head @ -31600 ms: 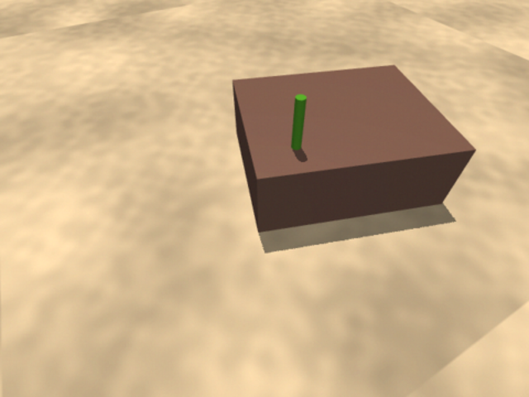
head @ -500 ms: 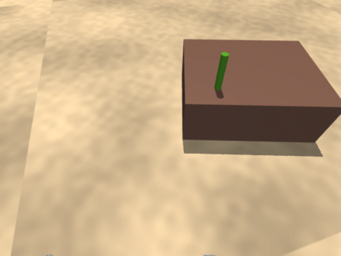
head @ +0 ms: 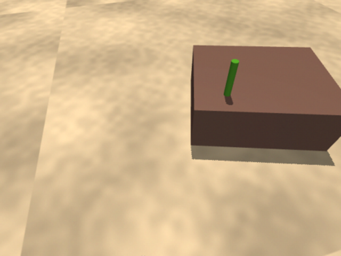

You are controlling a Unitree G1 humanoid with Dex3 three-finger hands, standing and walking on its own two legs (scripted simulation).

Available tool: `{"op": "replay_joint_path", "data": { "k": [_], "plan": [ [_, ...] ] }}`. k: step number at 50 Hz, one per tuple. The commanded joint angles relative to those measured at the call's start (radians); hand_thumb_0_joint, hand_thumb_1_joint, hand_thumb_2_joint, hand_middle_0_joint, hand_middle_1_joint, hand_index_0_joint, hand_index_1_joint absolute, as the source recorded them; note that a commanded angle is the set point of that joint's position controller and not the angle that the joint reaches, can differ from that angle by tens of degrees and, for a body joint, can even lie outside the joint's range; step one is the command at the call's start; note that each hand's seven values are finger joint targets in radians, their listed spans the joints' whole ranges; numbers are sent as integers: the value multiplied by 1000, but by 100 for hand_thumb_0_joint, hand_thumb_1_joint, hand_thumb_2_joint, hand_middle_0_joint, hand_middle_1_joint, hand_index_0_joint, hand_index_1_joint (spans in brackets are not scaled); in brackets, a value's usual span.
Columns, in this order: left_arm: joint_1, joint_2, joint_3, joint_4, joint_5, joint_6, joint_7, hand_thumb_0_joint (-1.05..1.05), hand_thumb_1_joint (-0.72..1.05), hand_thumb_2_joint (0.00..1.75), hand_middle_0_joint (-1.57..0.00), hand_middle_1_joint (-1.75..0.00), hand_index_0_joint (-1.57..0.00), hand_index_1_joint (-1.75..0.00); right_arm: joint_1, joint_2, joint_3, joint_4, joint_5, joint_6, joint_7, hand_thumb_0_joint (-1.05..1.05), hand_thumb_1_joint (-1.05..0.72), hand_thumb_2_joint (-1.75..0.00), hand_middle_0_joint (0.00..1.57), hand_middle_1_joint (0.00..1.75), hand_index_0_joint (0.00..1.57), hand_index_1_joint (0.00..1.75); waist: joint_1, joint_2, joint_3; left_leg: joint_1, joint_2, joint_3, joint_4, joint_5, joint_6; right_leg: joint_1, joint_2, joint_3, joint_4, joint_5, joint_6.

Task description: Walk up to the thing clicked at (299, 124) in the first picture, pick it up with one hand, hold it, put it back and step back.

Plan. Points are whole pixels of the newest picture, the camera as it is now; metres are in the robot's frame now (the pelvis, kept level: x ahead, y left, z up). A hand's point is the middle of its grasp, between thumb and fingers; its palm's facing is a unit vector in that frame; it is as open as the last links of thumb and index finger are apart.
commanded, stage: step back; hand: right
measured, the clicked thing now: (230, 78) +1.11 -0.30 -0.29
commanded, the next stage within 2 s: stand in 0.34 s
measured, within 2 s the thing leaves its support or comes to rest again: neither
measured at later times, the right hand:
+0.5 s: hand out of the picture +0.14 -0.24 -0.15, palm faces +0.02 +0.95 -0.32, open 7.4 cm
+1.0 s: hand out of the picture +0.10 -0.25 -0.14, palm faces +0.04 +0.95 -0.32, open 7.4 cm
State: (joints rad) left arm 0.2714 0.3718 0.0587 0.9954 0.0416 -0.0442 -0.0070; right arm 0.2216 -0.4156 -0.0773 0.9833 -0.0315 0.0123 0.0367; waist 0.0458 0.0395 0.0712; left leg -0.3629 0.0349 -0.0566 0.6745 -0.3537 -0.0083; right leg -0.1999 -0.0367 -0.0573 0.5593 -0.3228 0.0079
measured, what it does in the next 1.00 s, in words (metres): steps on the spot: left foot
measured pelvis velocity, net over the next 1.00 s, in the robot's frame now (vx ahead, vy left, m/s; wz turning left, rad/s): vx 0.03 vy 0.01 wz -0.04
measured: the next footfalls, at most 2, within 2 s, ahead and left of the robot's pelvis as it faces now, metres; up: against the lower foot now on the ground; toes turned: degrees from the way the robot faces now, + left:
left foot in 0.02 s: +0.10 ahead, +0.15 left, +0.00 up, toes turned -1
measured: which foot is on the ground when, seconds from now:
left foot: up 0.00-0.00, down 0.02-1.00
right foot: down 0.00-1.00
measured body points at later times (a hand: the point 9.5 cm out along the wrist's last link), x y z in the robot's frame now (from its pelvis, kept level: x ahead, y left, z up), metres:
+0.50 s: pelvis +0.05 +0.01 +0.01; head +0.07 +0.00 +0.45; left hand +0.15 +0.31 -0.12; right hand +0.14 -0.29 -0.13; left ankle +0.06 +0.15 -0.73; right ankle +0.02 -0.12 -0.73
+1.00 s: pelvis +0.03 +0.01 +0.02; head +0.04 +0.00 +0.47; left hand +0.13 +0.30 -0.11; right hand +0.09 -0.30 -0.12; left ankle +0.06 +0.15 -0.73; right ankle +0.02 -0.12 -0.73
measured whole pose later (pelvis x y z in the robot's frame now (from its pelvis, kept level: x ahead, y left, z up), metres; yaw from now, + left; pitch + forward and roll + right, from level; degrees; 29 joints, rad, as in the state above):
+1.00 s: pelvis +0.03 +0.01 +0.02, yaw -3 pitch -3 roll +0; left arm 0.08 0.35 0.01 1.15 0.01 -0.02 -0.01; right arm 0.09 -0.35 -0.01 1.15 -0.01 -0.01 0.02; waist -0.01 0.01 0.06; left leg -0.14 0.05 0.01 0.33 -0.15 -0.04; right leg -0.09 0.00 0.00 0.33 -0.20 0.01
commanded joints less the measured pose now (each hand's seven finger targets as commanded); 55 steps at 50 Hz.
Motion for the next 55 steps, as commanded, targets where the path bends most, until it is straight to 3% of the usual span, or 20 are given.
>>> {"op": "replay_joint_path", "data": {
  "k": [1, 2, 3, 4, 5, 7, 10, 13, 14, 15, 16, 17, 18, 19, 20, 22, 26, 35, 43, 55],
  "plan": [
    [-62, 213, 35, -103, -23, -1, 13, 0, 90, 90, -20, -30, -20, -30, 23, -140, -35, -43, -2, -51, -35, 0, -90, -90, 20, 30, 20, 30, -53, -103, -102, 258, -39, 72, -224, 236, 26, -82, -115, 78, 90, 369, -94],
    [-46, 173, 22, -105, -28, 5, 13, 0, 90, 90, -20, -30, -20, -30, 50, -181, -45, -37, -9, -57, -44, 0, -90, -90, 20, 30, 20, 30, -56, 19, -144, 284, 77, -74, -250, 258, 54, -116, -63, 49, 208, 261, -66],
    [-45, 135, 12, -110, -45, 17, 13, 0, 90, 90, -20, -30, -20, -30, 4, -229, -44, -59, -12, -64, -50, 0, -90, -90, 20, 30, 20, 30, -37, 148, -132, 260, 247, -352, -339, 208, 131, -217, 34, 23, 276, -31, -22],
    [-77, 206, 32, -91, -41, 35, 23, 0, 90, 90, -20, -30, -20, -30, -17, -281, -50, -63, -3, -61, -48, 0, -90, -90, 20, 30, 20, 30, -62, 121, -119, 150, 319, -417, -358, 119, 240, -168, 10, 94, 321, -272, -29],
    [-99, 222, 30, -84, -39, 39, 22, 0, 90, 90, -20, -30, -20, -30, -48, -276, -52, -60, -6, -56, -50, 0, -90, -90, 20, 30, 20, 30, -50, 93, -69, 77, 309, -399, -366, 70, 252, -143, -8, 112, 333, -276, -32],
    [-76, 202, 29, -68, -39, 36, 18, 0, 90, 90, -20, -30, -20, -30, -102, -223, -31, -74, -9, -56, -54, 0, -90, -90, 20, 30, 20, 30, -22, 100, -55, 114, 242, -249, -321, 153, 197, -169, -23, 113, 275, -239, -43],
    [-55, 187, 28, -45, -38, 30, 17, 0, 90, 90, -20, -30, -20, -30, -109, -215, -27, -62, -3, -58, -57, 0, -90, -90, 20, 30, 20, 30, -25, 143, -89, 137, 204, -174, -245, 371, 159, -107, -4, 67, 114, -121, -27],
    [-32, 191, 36, -15, -23, 13, 28, 0, 90, 90, -20, -30, -20, -30, -148, -184, -12, -68, 17, -44, -58, 0, -90, -90, 20, 30, 20, 30, 3, 97, -150, 116, 161, -79, -115, 529, 105, 70, 3, 64, -129, 154, -34],
    [-26, 232, 46, -11, -17, 7, 33, 0, 90, 90, -20, -30, -20, -30, -154, -156, -7, -76, 26, -43, -59, 0, -90, -90, 20, 30, 20, 30, 4, 16, -177, 64, 121, -42, -48, 475, 72, 134, -43, 147, -114, 284, -53],
    [-59, 272, 52, -22, -15, 2, 35, 0, 90, 90, -20, -30, -20, -30, -159, -123, 2, -81, 30, -43, -59, 0, -90, -90, 20, 30, 20, 30, -14, -82, -161, -9, 49, 9, -15, 325, 35, 130, -124, 269, -122, 320, -92],
    [-139, 300, 53, -38, -20, 7, 28, 0, 90, 90, -20, -30, -20, -30, -134, -104, 7, -58, 27, -39, -62, 0, -90, -90, 20, 30, 20, 30, -40, -153, -147, 55, 18, 45, -39, 101, 18, 26, -213, 331, -127, 280, -163],
    [-184, 267, 21, -10, -28, 3, 18, 0, 90, 90, -20, -30, -20, -30, -98, -118, 17, -29, 38, -42, -56, 0, -90, -90, 20, 30, 20, 30, -78, -135, -129, 173, 46, -4, -152, 140, 28, -35, -200, 296, -127, 260, -140],
    [-213, 213, 11, -21, -33, 1, 12, 0, 90, 90, -20, -30, -20, -30, -79, -152, 10, -4, 30, -55, -51, 0, -90, -90, 20, 30, 20, 30, -81, -100, -145, 233, 93, -50, -223, 325, 46, -17, -119, 191, -77, 317, -77],
    [-200, 183, 5, -21, -42, 2, 13, 0, 90, 90, -20, -30, -20, -30, -126, -181, 5, 4, 23, -64, -46, 0, -90, -90, 20, 30, 20, 30, -43, -45, -153, 208, 113, -64, -211, 431, 57, 40, -66, 134, -76, 332, -39],
    [-170, 181, -1, -15, -49, 1, 16, 0, 90, 90, -20, -30, -20, -30, -165, -175, 4, 0, 16, -63, -43, 0, -90, -90, 20, 30, 20, 30, -27, -50, -167, 235, 106, -46, -176, 500, 58, 41, -72, 133, -100, 377, -33],
    [-194, 210, -4, 11, -46, -1, 18, 0, 90, 90, -20, -30, -20, -30, -151, -136, 18, 16, 26, -55, -42, 0, -90, -90, 20, 30, 20, 30, -53, -81, -132, 246, 95, -28, -209, 475, 44, 40, -85, 149, -126, 407, -35],
    [-213, 196, -7, 29, -44, 4, 20, 0, 90, 90, -20, -30, -20, -30, -165, -155, 21, 42, 28, -55, -45, 0, -90, -90, 20, 30, 20, 30, -46, -58, -151, 270, 102, -19, -249, 545, 35, 102, -87, 133, -137, 470, -31],
    [-248, 200, -9, 64, -41, 3, 16, 0, 90, 90, -20, -30, -20, -30, -195, -138, 31, 73, 29, -50, -43, 0, -90, -90, 20, 30, 20, 30, -51, -47, -140, 293, 99, -5, -328, 456, 16, 129, -93, 136, -231, 407, -25],
    [-263, 205, -7, 81, -34, 7, 12, 0, 90, 90, -20, -30, -20, -30, -199, -141, 31, 92, 23, -44, -37, 0, -90, -90, 20, 30, 20, 30, -53, -51, -70, 248, 92, -10, -393, 222, 8, 69, -85, 144, -308, 155, -23],
    [-236, 205, -8, 89, -37, 7, 9, 0, 90, 90, -20, -30, -20, -30, -179, -140, 34, 106, 20, -49, -36, 0, -90, -90, 20, 30, 20, 30, -50, -46, -100, 271, 103, -16, -400, 251, 11, 69, -87, 143, -303, 188, -22]
  ]
}}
